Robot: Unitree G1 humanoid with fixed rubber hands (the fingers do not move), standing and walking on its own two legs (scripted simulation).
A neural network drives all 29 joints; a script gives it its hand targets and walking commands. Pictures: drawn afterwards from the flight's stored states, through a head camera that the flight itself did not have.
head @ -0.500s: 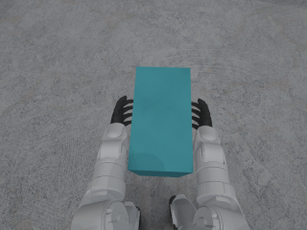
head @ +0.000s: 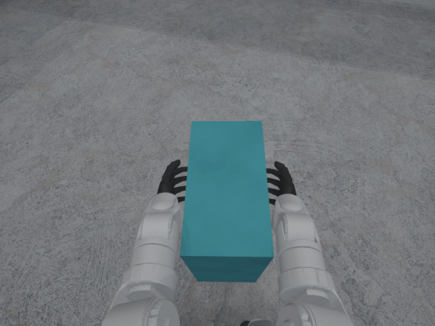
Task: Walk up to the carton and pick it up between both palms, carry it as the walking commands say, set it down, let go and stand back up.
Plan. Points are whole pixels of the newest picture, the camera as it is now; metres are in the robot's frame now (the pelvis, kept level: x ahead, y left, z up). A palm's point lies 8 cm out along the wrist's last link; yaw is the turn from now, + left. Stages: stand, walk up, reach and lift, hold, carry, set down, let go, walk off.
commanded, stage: reach and lift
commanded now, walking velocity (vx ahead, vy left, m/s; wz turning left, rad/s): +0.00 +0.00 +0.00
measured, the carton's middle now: (226, 209) +0.36 -0.03 -0.06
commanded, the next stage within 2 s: hold in 1.92 s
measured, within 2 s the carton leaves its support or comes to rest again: neither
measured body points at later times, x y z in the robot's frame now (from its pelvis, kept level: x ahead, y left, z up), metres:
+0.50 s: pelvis +0.01 +0.00 +0.01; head -0.02 -0.01 +0.46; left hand +0.35 +0.10 +0.06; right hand +0.35 -0.13 +0.06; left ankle +0.02 +0.13 -0.73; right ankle +0.07 -0.13 -0.73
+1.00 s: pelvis +0.01 +0.00 +0.01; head -0.02 -0.01 +0.46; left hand +0.34 +0.12 +0.06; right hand +0.35 -0.11 +0.06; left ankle +0.02 +0.13 -0.73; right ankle +0.07 -0.13 -0.73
